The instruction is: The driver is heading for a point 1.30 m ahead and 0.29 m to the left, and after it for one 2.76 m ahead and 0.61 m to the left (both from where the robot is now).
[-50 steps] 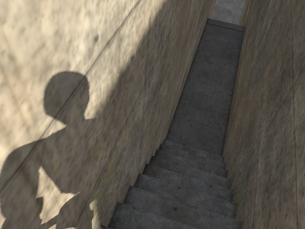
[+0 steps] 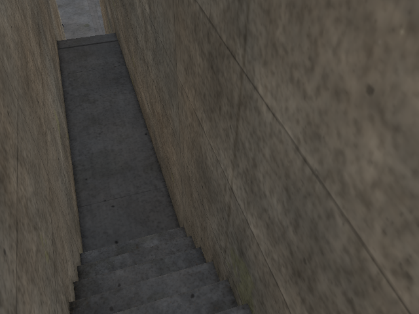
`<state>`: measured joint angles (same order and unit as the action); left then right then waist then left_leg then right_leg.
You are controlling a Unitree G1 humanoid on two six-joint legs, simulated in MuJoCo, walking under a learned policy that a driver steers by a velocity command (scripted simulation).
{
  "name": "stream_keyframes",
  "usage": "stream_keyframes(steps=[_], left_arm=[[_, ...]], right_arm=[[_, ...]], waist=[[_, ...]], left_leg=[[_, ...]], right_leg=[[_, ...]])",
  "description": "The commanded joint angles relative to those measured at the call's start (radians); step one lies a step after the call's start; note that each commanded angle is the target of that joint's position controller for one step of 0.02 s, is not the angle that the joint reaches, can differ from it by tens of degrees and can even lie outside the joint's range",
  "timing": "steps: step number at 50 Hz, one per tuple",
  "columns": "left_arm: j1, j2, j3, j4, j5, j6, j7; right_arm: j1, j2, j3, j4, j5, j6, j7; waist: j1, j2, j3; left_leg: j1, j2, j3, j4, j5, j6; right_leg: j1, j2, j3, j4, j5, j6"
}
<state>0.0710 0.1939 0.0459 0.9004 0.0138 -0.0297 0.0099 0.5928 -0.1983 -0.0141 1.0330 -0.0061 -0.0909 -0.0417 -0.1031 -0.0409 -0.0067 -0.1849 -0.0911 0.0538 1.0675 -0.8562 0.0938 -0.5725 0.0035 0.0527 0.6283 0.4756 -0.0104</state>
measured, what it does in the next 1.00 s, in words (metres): goes down: right foot 0.20 m lower, then left foot 0.21 m lower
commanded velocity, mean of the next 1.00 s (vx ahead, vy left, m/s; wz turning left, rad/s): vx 0.50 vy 0.00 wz -0.05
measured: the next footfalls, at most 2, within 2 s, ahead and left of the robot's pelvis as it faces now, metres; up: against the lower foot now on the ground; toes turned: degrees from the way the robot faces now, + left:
right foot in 0.08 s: +0.17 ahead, -0.09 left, -0.20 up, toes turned -1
left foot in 0.56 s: +0.36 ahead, +0.17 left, -0.41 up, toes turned -2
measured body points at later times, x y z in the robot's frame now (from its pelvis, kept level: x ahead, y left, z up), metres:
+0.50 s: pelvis +0.25 +0.04 -0.22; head +0.24 +0.02 +0.23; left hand +0.16 +0.29 -0.35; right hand +0.41 -0.20 -0.34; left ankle +0.40 +0.17 -0.92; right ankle +0.13 -0.09 -0.85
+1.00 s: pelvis +0.52 +0.11 -0.46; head +0.51 +0.12 -0.01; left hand +0.71 +0.33 -0.57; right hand +0.42 -0.12 -0.61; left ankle +0.33 +0.17 -1.03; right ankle +0.63 +0.04 -1.20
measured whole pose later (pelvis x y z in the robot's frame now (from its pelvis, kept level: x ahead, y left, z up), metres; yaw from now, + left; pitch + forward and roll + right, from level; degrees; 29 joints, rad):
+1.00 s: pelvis +0.52 +0.11 -0.46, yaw +0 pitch -2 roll +3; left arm 0.07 0.19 0.03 0.92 0.01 -0.06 0.02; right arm 0.52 -0.19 -0.02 1.04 -0.02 -0.08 -0.03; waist -0.12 -0.06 -0.02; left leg -0.20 -0.20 0.06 1.32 -0.85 0.16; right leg -0.34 0.00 0.00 0.39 0.48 -0.03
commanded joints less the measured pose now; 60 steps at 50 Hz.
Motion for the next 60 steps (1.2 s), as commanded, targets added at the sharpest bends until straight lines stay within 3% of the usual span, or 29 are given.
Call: stream_keyframes(steps=[1,3,4,5,6,7,9,10,12,14,17,24,26,28,29,30,31,33,34,36,39,45,49,51,52,55,56,58,60], left_arm=[[-0.077,-0.004,-0.019,-0.081,-0.029,-0.039,-0.003],[0.336,0.078,0.02,0.049,-0.002,-0.017,0.024],[0.44,0.146,0.031,0.09,0.0,-0.003,0.013],[0.495,0.159,0.048,0.11,0.028,0.002,-0.003],[0.544,0.166,0.032,0.118,0.048,-0.006,-0.014],[0.574,0.143,0.028,0.105,0.005,0.001,-0.019],[0.572,0.197,0.052,0.116,-0.019,0.0,0.023],[0.482,0.118,0.025,0.094,0.006,-0.021,0.04],[0.351,0.058,-0.013,0.081,0.011,-0.041,0.062],[0.327,0.119,0.002,0.055,-0.002,-0.048,0.069],[0.374,0.053,-0.004,0.123,-0.068,-0.057,0.08],[0.437,0.106,0.007,0.09,-0.006,-0.06,0.092],[0.448,0.105,0.004,0.115,0.016,-0.042,0.099],[0.295,0.112,0.01,0.086,0.038,-0.04,0.093],[0.251,0.103,0.024,0.088,0.01,-0.038,0.093],[0.318,0.029,0.011,0.024,-0.036,-0.052,0.09],[0.393,0.014,0.0,0.027,-0.037,-0.046,0.098],[0.389,0.021,0.008,0.057,0.001,-0.02,0.105],[0.327,0.017,0.003,0.011,0.02,-0.013,0.104],[0.102,0.037,-0.009,-0.067,0.019,0.022,0.066],[0.2,0.029,0.004,0.066,0.028,0.023,0.023],[-0.146,0.004,-0.016,-0.046,0.004,-0.013,0.007],[0.262,0.08,0.007,0.072,-0.005,-0.032,0.023],[0.479,0.126,0.033,0.173,0.036,-0.032,0.017],[0.678,0.219,0.053,0.219,0.047,-0.026,0.011],[0.46,0.119,0.019,0.093,-0.007,-0.03,0.024],[0.441,0.153,0.028,0.112,-0.001,-0.044,0.054],[0.276,0.038,-0.024,0.063,-0.01,-0.062,0.076],[0.243,0.096,-0.022,0.039,-0.013,-0.08,0.084]], right_arm=[[0.056,-0.081,-0.022,0.011,-0.027,0.001,0.012],[-0.025,-0.141,-0.033,0.023,-0.012,0.003,0.027],[0.01,-0.139,-0.035,0.043,0.008,0.007,0.034],[-0.062,-0.141,-0.051,0.031,-0.03,0.038,0.03],[0.087,-0.052,-0.041,-0.011,0.006,0.043,0.016],[0.08,-0.066,-0.028,-0.024,-0.013,0.046,0.011],[-0.071,-0.068,-0.025,-0.058,-0.074,0.066,0.013],[-0.187,-0.106,-0.038,-0.083,-0.073,0.059,0.01],[-0.285,-0.073,-0.021,-0.105,-0.083,0.077,0.019],[-0.131,-0.053,-0.021,-0.025,-0.06,0.096,0.035],[-0.342,-0.074,-0.018,-0.133,-0.047,0.099,0.039],[-0.589,-0.083,0.0,-0.25,-0.043,0.08,0.052],[-0.47,-0.108,-0.016,-0.203,-0.038,0.068,0.045],[0.009,-0.206,-0.066,-0.052,-0.009,0.075,0.021],[0.182,-0.219,-0.074,-0.017,-0.018,0.064,0.02],[0.15,-0.266,-0.071,0.018,-0.042,0.047,0.045],[0.105,-0.227,-0.052,-0.025,-0.018,0.037,0.056],[0.039,-0.169,-0.028,-0.043,-0.003,0.026,0.06],[-0.032,-0.246,-0.052,-0.039,-0.012,0.018,0.023],[-0.284,-0.122,0.001,-0.107,-0.009,0.004,0.005],[-0.247,-0.181,-0.026,-0.051,0.041,0.0,-0.014],[-0.05,-0.093,-0.019,-0.033,0.004,-0.008,0.002],[-0.062,-0.12,-0.032,0.008,-0.024,0.006,0.004],[-0.058,-0.125,-0.037,0.008,-0.006,0.022,0.012],[-0.045,-0.106,-0.055,-0.009,0.027,0.02,0.006],[-0.074,-0.124,-0.044,-0.021,-0.038,0.045,-0.008],[-0.115,-0.124,-0.045,-0.06,-0.07,0.052,-0.025],[-0.255,-0.138,-0.04,-0.102,-0.067,0.073,-0.03],[-0.108,-0.068,-0.022,-0.032,-0.031,0.096,-0.017]], waist=[[-0.05,0.059,0.208],[0.139,0.134,-0.011],[0.196,0.059,0.047],[0.258,-0.045,0.097],[0.139,-0.11,-0.109],[0.169,-0.051,-0.165],[0.162,-0.066,-0.055],[0.133,0.045,0.075],[0.036,0.106,0.176],[-0.025,-0.034,0.055],[0.026,-0.068,0.075],[0.181,-0.07,0.185],[0.159,-0.058,0.159],[-0.038,-0.085,0.008],[-0.174,0.134,0.081],[-0.014,0.422,0.036],[0.038,0.403,-0.013],[0.087,0.229,-0.013],[0.105,0.318,-0.031],[0.218,0.108,0.174],[0.223,0.179,-0.022],[-0.01,0.076,0.141],[0.103,0.119,0.102],[0.164,-0.016,0.111],[0.239,-0.278,-0.025],[0.12,0.09,-0.014],[0.102,-0.039,-0.003],[0.027,0.111,0.141],[-0.04,-0.046,-0.011]], left_leg=[[-0.178,0.155,-0.264,-0.155,0.726,0.13],[-0.275,0.164,-0.188,0.255,0.984,0.113],[-0.27,0.081,-0.138,0.451,1.013,0.067],[-0.507,-0.03,-0.053,0.885,0.296,0.059],[-0.838,-0.012,-0.116,1.022,-0.116,0.035],[-0.962,0.028,-0.163,0.979,-0.084,0.046],[-1.053,0.055,-0.171,0.935,0.057,0.036],[-1.039,0.127,-0.314,0.587,0.379,-0.023],[-0.551,0.093,-0.186,0.124,0.741,-0.127],[-0.307,0.055,-0.097,0.074,1.105,-0.111],[-0.432,0.117,-0.188,-0.173,1.458,-0.072],[-0.365,0.15,-0.17,-0.402,1.432,-0.064],[-0.257,0.144,-0.147,-0.389,1.263,-0.04],[0.209,0.15,-0.14,-0.451,0.987,-0.002],[0.331,0.213,-0.173,-0.76,1.144,0.08],[0.562,0.344,-0.257,-0.391,1.806,0.079],[0.64,0.388,-0.266,-0.317,2.016,0.064],[0.367,0.345,-0.26,-0.41,1.47,0.085],[0.217,0.486,-0.473,-0.478,1.042,0.226],[-0.358,0.312,-0.372,-0.631,0.846,0.184],[-0.323,0.252,-0.316,-0.461,0.825,0.138],[-0.116,0.122,-0.332,-0.23,0.672,0.124],[-0.149,0.148,-0.364,0.171,1.083,0.127],[-0.35,0.064,-0.268,0.582,1.18,0.049],[-0.84,-0.121,-0.135,1.142,-0.065,-0.047],[-0.948,0.012,-0.174,0.908,0.109,0.004],[-0.925,0.057,-0.304,0.671,0.32,-0.04],[-0.434,0.057,-0.246,0.026,0.704,-0.128],[-0.104,0.01,-0.118,0.009,1.073,-0.122]], right_leg=[[0.172,0.0,-0.091,-0.266,-0.008,0.0],[0.57,0.028,-0.126,-0.077,0.034,-0.053],[0.624,-0.034,-0.05,-0.366,-0.038,-0.085],[0.805,-0.174,0.027,-0.468,0.02,-0.161],[1.178,-0.361,0.173,0.109,0.533,-0.197],[1.172,-0.39,0.233,0.091,0.326,-0.258],[0.833,-0.466,0.466,-0.072,-0.465,-0.414],[0.596,-0.465,0.452,-0.104,-0.544,-0.377],[0.017,-0.263,0.192,-0.158,-0.343,-0.272],[-0.048,-0.181,0.091,-0.065,-0.301,-0.224],[0.111,-0.12,0.158,0.053,-0.661,-0.179],[0.143,-0.125,0.213,0.269,-0.853,-0.184],[0.134,-0.138,0.222,0.457,-0.708,-0.205],[-0.033,-0.08,0.159,0.827,-0.502,-0.215],[-0.172,0.093,-0.008,1.38,-0.616,-0.174],[-0.581,0.176,-0.082,1.677,-1.316,-0.135],[-0.747,0.127,-0.066,1.696,-1.334,-0.154],[-0.69,0.07,-0.022,1.447,-1.098,-0.158],[-0.681,0.013,0.046,1.356,-1.009,-0.11],[-0.366,-0.016,-0.041,0.693,-0.578,0.022],[0.051,-0.017,-0.014,0.485,-0.055,0.017],[-0.005,0.038,-0.067,-0.123,0.015,0.01],[0.329,-0.046,-0.022,-0.27,-0.028,-0.052],[0.653,-0.074,-0.048,-0.454,0.004,-0.089],[1.15,-0.346,0.186,-0.083,0.568,-0.284],[0.83,-0.365,0.22,-0.067,0.233,-0.334],[0.647,-0.437,0.317,-0.07,-0.024,-0.381],[0.062,-0.223,0.077,-0.139,0.045,-0.253],[-0.042,-0.138,-0.024,-0.026,0.031,-0.216]])
Keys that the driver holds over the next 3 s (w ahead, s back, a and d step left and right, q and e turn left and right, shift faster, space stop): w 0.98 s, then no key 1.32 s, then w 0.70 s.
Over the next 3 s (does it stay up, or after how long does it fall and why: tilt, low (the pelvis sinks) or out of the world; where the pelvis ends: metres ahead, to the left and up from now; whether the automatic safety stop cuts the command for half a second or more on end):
stays up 0.84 0.25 -0.76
